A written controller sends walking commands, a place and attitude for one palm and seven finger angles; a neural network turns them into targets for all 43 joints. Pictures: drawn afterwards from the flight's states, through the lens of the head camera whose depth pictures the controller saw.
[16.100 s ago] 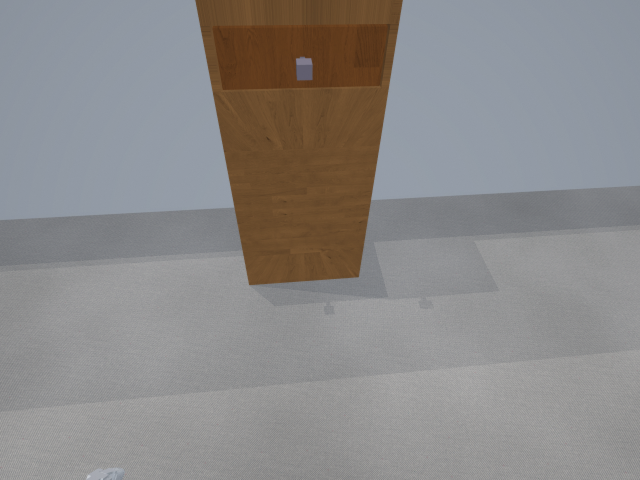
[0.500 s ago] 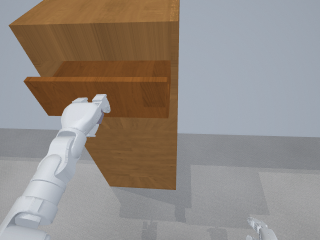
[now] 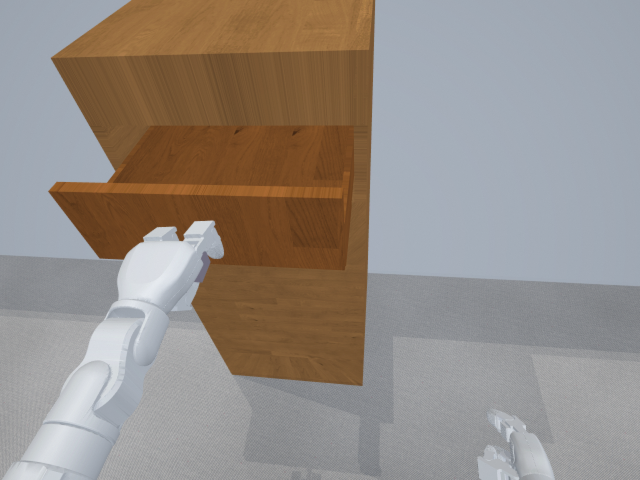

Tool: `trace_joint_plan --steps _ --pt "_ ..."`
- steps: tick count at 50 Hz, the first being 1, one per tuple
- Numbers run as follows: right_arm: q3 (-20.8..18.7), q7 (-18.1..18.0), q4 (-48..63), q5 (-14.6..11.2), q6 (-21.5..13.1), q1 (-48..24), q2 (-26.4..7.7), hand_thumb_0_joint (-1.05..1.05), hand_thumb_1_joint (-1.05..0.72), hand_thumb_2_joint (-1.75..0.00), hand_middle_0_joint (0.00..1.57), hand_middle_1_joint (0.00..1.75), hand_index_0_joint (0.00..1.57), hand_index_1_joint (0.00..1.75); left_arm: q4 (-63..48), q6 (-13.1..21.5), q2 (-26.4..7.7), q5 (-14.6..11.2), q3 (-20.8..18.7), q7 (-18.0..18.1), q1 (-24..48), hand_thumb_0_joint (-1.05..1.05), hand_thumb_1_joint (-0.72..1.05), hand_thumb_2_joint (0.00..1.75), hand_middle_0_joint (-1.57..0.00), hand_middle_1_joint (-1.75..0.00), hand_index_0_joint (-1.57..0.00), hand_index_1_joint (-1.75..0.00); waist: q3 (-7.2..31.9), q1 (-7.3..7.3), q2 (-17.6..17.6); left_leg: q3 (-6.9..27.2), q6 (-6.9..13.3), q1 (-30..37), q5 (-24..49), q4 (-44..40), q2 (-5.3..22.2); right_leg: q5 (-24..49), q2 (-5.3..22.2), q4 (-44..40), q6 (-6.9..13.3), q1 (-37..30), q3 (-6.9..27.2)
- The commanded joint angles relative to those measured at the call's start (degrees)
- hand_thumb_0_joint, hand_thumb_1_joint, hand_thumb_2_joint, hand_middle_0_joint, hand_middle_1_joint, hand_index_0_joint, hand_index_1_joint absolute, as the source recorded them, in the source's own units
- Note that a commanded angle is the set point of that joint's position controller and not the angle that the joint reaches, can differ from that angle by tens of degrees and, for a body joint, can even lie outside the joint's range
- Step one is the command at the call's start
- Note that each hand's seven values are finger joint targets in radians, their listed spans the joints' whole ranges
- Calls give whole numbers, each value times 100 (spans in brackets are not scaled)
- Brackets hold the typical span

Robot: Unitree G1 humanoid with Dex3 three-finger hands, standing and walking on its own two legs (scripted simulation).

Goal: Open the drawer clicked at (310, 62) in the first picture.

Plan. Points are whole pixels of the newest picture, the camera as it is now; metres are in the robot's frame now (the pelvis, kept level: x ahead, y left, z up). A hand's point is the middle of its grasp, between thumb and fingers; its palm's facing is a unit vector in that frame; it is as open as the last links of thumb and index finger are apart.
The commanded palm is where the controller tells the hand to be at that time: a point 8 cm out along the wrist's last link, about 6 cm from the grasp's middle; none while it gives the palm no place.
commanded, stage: pull the drawer open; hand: left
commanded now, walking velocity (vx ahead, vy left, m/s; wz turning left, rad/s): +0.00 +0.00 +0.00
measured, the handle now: (194, 252) +0.37 +0.21 +0.10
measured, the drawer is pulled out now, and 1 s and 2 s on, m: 0.15 0.27 0.30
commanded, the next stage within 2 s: open the thumb to release the handle in 1.46 s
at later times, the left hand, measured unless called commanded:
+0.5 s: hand (165, 336) +0.25 +0.21 +0.08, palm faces +0.03 -0.11 -0.99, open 6.8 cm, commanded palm +0.22 +0.22 +0.15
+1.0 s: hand (145, 385) +0.20 +0.21 +0.08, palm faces +0.03 -0.13 -0.99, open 6.8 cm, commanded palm +0.16 +0.22 +0.15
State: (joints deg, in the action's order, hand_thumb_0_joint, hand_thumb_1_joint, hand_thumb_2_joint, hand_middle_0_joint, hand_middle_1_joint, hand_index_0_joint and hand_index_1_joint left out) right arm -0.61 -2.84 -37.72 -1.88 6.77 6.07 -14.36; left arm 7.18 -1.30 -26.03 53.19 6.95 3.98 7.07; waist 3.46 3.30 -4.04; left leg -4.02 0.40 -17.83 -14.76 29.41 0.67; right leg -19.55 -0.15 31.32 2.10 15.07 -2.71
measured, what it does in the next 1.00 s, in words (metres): stands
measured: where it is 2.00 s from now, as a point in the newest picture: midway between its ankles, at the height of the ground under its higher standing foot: outside the picture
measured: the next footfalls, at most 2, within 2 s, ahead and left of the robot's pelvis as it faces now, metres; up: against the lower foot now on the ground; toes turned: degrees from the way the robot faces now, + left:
none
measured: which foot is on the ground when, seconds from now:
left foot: down 0.00-1.00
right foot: down 0.00-1.00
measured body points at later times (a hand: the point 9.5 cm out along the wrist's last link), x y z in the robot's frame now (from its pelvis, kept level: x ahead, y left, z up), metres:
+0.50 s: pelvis -0.01 +0.00 +0.00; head +0.00 -0.04 +0.45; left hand +0.25 +0.22 +0.13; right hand +0.21 -0.21 -0.10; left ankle +0.00 +0.12 -0.73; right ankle -0.04 -0.09 -0.73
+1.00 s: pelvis -0.01 +0.00 +0.00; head -0.01 -0.04 +0.45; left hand +0.19 +0.22 +0.13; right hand +0.21 -0.21 -0.09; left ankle +0.00 +0.12 -0.73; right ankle -0.04 -0.09 -0.73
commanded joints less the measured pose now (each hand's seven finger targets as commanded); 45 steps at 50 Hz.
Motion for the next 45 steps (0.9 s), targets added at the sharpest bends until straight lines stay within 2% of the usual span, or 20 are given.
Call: trace_joint_plan --steps 1,4,5,7,10,13,15,17,20,21,25,27,30,31,33,35,38,40,41,45 --pt "-157 -5 900 45 -279 -844 -518 0 -90 -90 20 30 20 30 -1534 12 -1291 -20 -1037 285 1460 0 90 90 -40 -135 -40 -135 1489 160 208 105 200 958 1919 -120 -237 2383 -41 -396 -78 -416 278" --pt "-153 28 945 72 -304 -865 -517 0 -90 -90 20 30 20 30 -1803 49 -1331 -65 -1184 289 1069 0 90 90 -40 -135 -40 -135 1498 212 242 121 189 985 2082 -131 -225 2550 -50 -366 -78 -495 238" --pt "-150 38 940 75 -305 -881 -560 0 -90 -90 20 30 20 30 -1827 63 -1580 -81 -1419 288 895 0 90 90 -40 -135 -40 -135 1495 247 294 115 178 955 2074 -127 -215 2563 -50 -389 -68 -579 289" --pt "-138 71 984 81 -318 -938 -487 0 -90 -90 20 30 20 30 -2066 79 -1142 -71 -1078 275 782 0 90 90 -40 -135 -40 -135 1370 199 222 108 179 972 2074 -130 -219 2518 -50 -387 -79 -441 234" --pt "-141 74 990 102 -342 -949 -535 0 -90 -90 20 30 20 30 -2250 92 -1437 -68 -1364 329 573 0 90 90 -40 -135 -40 -135 1379 239 200 98 167 999 2013 -122 -212 2429 -52 -420 -66 -475 282" --pt "-133 114 1006 117 -372 -962 -479 0 -90 -90 20 30 20 30 -2465 86 -1107 -30 -1111 375 380 0 90 90 -40 -135 -40 -135 1305 222 135 125 158 1025 2028 -118 -204 2353 -58 -389 -67 -337 204" --pt "-132 117 1011 123 -381 -988 -508 0 -90 -90 20 30 20 30 -2576 70 -1270 -44 -1270 407 201 0 90 90 -40 -135 -40 -135 1328 247 118 123 150 1061 1986 -107 -196 2293 -59 -413 -57 -366 247" --pt "-124 128 1001 127 -385 -984 -453 0 -90 -90 20 30 20 30 -2620 54 -951 -29 -996 420 222 0 90 90 -40 -135 -40 -135 1191 168 203 146 154 1047 1935 -101 -193 2192 -62 -408 -69 -211 179" --pt "-109 112 989 124 -401 -1013 -495 0 -90 -90 20 30 20 30 -2652 31 -1242 -48 -1257 464 51 0 90 90 -40 -135 -40 -135 1193 211 199 163 144 1056 1755 -126 -186 2004 -74 -473 -58 -250 230" --pt "-98 119 982 139 -410 -1026 -454 0 -90 -90 20 30 20 30 -2741 40 -995 -19 -1016 453 144 0 90 90 -40 -135 -40 -135 1216 190 154 151 153 1071 1756 -116 -196 2005 -47 -454 -68 -208 202" --pt "-101 155 1055 146 -446 -1098 -467 0 -90 -90 20 30 20 30 -3083 72 -1128 -78 -1218 464 -379 0 90 90 -40 -135 -40 -135 1249 273 135 169 144 1118 1890 -105 -186 2188 -59 -444 -56 -332 237" --pt "-90 175 1055 171 -440 -1078 -418 0 -90 -90 20 30 20 30 -3169 68 -893 -68 -1047 453 -587 0 90 90 -40 -135 -40 -135 1179 263 199 165 149 1082 1912 -109 -185 2188 -40 -427 -69 -296 175" --pt "-70 177 1071 163 -444 -1156 -455 0 -90 -90 20 30 20 30 -3267 58 -1182 -78 -1345 472 -798 0 90 90 -40 -135 -40 -135 1051 288 170 176 134 1052 1746 -115 -175 2034 -67 -483 -54 -280 249" --pt "-44 184 1078 193 -450 -1143 -412 0 -90 -90 20 30 20 30 -3344 67 -984 -55 -1150 464 -748 0 90 90 -40 -135 -40 -135 1077 280 158 175 142 1024 1705 -126 -190 1991 -30 -467 -67 -265 210" --pt "-55 175 1052 196 -440 -1118 -423 0 -90 -90 20 30 20 30 -3314 71 -1004 -49 -1178 476 -797 0 90 90 -40 -135 -40 -135 911 252 154 164 139 1012 1585 -144 -186 1862 -36 -527 -79 -158 210" --pt "-49 167 1077 184 -467 -1174 -442 0 -90 -90 20 30 20 30 -3366 78 -1300 -73 -1509 508 -1042 0 90 90 -40 -135 -40 -135 977 324 148 183 140 1041 1571 -112 -172 1860 -56 -536 -54 -243 288" --pt "-59 193 1100 213 -450 -1126 -414 0 -90 -90 20 30 20 30 -3581 109 -1031 -75 -1358 515 -1424 0 90 90 -40 -135 -40 -135 975 346 142 171 135 1020 1692 -112 -176 1977 -29 -503 -64 -260 228" --pt "-38 202 1118 185 -457 -1203 -451 0 -90 -90 20 30 20 30 -3674 79 -1232 -106 -1581 545 -1624 0 90 90 -40 -135 -40 -135 938 346 58 180 114 1027 1639 -87 -154 1949 -55 -529 -49 -248 301" --pt "-25 215 1135 211 -447 -1176 -404 0 -90 -90 20 30 20 30 -3788 76 -986 -86 -1343 536 -1647 0 90 90 -40 -135 -40 -135 932 340 -12 167 117 1005 1632 -97 -168 1892 -26 -516 -56 -225 246" --pt "-45 232 1200 190 -478 -1187 -476 0 -90 -90 20 30 20 30 -3938 76 -1220 -123 -1685 642 -2219 0 90 90 -40 -135 -40 -135 897 381 108 193 102 987 1666 -33 -132 1985 -63 -503 -50 -207 320"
